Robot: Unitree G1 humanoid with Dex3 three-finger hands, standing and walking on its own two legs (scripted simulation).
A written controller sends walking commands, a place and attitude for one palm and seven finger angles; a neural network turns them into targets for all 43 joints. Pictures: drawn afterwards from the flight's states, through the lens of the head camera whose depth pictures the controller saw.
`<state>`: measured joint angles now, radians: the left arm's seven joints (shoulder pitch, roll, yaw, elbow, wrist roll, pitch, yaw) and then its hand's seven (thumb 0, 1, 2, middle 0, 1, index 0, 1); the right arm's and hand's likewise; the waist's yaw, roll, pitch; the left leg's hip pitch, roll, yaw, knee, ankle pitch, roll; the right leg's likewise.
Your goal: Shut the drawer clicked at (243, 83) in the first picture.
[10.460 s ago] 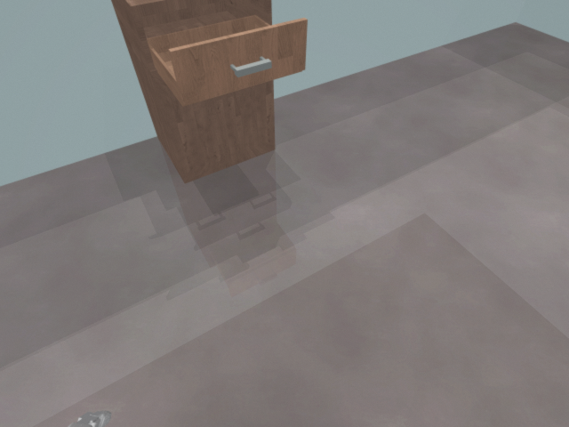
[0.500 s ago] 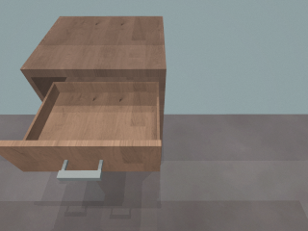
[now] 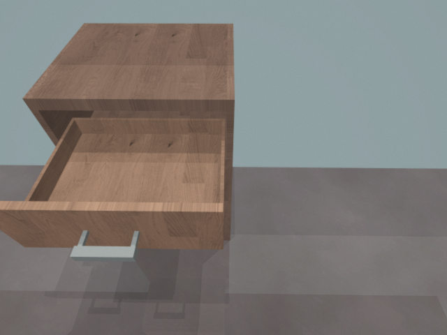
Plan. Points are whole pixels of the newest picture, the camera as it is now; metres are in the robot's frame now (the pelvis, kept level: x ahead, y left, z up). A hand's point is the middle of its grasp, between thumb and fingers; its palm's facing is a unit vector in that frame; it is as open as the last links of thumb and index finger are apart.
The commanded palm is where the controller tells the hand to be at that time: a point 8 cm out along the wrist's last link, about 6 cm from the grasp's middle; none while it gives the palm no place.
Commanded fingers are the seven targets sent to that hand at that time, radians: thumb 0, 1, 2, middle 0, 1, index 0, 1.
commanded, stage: come to a stop and stand still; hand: left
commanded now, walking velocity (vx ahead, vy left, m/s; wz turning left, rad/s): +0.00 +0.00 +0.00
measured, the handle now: (107, 244) +0.29 +0.27 -0.07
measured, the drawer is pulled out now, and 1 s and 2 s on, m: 0.30 0.30 0.30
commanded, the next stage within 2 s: look again from close up in 0.52 s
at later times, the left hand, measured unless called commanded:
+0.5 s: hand out of the picture -0.01 +0.13 -0.16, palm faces +0.06 -0.97 -0.23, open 7.3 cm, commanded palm none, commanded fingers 0.00 0.90 0.90 -0.20 -0.30 -0.20 -0.30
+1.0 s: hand out of the picture -0.03 +0.14 -0.17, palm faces +0.05 -0.98 -0.17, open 7.4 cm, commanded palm none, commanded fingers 0.00 0.90 0.90 -0.20 -0.30 -0.20 -0.30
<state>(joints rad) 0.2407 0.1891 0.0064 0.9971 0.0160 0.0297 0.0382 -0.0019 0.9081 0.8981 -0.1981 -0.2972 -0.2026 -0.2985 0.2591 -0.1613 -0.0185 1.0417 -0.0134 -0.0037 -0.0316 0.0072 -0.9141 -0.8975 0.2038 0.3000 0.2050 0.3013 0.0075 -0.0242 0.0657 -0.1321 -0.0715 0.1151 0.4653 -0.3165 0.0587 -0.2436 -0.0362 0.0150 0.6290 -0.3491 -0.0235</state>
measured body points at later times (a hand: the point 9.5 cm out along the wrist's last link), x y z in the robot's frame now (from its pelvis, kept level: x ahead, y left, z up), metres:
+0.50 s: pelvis -0.02 -0.05 +0.01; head -0.02 -0.06 +0.46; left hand -0.02 +0.18 -0.14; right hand +0.01 -0.28 -0.15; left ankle -0.04 +0.08 -0.73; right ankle -0.02 -0.11 -0.73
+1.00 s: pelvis -0.02 -0.02 +0.01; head -0.01 -0.01 +0.46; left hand -0.04 +0.19 -0.15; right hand -0.03 -0.22 -0.16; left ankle -0.04 +0.08 -0.73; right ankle -0.02 -0.11 -0.73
